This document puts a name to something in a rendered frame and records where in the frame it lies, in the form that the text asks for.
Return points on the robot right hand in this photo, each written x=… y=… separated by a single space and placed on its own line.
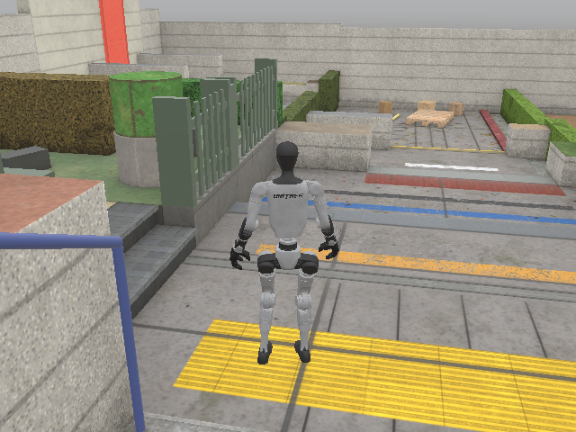
x=326 y=246

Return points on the right robot upper arm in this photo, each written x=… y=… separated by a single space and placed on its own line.
x=320 y=203

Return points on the robot left hand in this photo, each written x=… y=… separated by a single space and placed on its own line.
x=234 y=256

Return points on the left robot upper arm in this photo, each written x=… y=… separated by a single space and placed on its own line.
x=259 y=190

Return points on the robot left forearm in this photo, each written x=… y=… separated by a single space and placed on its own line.
x=242 y=238

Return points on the robot head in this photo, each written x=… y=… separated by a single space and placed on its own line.
x=286 y=154

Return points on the robot right forearm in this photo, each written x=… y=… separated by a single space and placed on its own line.
x=329 y=234

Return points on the robot torso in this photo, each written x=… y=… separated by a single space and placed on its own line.
x=288 y=209

